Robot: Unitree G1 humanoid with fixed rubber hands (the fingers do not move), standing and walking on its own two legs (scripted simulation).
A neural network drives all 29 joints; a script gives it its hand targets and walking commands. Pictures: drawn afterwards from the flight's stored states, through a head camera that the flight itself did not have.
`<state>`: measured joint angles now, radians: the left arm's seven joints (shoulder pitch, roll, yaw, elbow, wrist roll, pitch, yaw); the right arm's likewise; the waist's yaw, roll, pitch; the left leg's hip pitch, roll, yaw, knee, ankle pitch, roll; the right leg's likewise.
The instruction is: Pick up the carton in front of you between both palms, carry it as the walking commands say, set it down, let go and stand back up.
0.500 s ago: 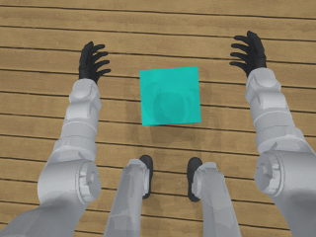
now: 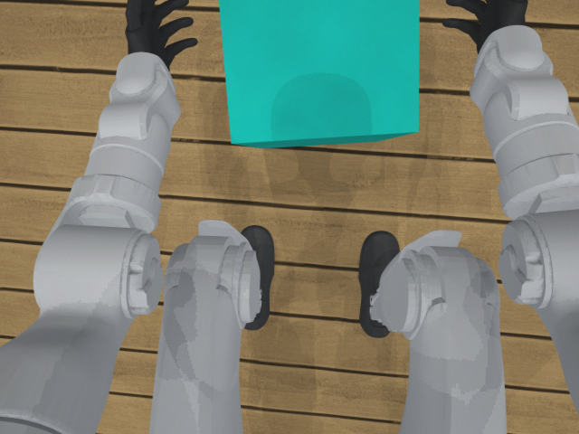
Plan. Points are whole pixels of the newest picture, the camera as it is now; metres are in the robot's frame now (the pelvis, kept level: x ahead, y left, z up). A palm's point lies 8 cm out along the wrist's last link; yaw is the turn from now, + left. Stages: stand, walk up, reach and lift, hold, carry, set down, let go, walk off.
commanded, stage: reach and lift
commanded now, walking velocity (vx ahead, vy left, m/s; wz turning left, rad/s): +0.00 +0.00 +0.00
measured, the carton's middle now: (317, 70) +0.52 +0.01 -0.28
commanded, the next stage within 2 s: none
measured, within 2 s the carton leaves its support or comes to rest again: leaves its support in 1.00 s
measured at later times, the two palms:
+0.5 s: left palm (177, 59) +0.52 +0.19 -0.20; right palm (466, 38) +0.54 -0.16 -0.21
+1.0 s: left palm (192, 46) +0.53 +0.16 -0.20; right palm (444, 35) +0.55 -0.14 -0.21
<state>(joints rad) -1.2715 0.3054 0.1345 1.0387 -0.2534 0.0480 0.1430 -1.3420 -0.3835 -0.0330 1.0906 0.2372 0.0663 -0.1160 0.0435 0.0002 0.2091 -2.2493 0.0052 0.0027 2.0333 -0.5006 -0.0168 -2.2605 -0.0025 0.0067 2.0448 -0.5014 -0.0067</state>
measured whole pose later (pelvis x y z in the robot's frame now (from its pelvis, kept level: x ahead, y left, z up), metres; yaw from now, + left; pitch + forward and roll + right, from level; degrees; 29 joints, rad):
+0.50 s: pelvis +0.01 +0.00 -0.03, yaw +1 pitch +38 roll +1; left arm -1.34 0.29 0.06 1.15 -0.29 -0.01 0.15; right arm -1.39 -0.37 0.01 1.19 0.25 0.00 -0.11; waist 0.04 0.01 0.28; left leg -2.29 -0.01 0.00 2.16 -0.54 -0.02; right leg -2.30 -0.01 0.01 2.18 -0.55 -0.01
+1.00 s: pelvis +0.00 +0.00 -0.04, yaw +1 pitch +36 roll +1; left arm -1.43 0.25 0.11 1.15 -0.25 0.06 0.19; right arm -1.48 -0.32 0.02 1.21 0.23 0.07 -0.16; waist 0.03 0.02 0.31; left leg -2.30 -0.02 0.00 2.18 -0.51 -0.02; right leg -2.31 -0.01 0.01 2.20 -0.52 0.00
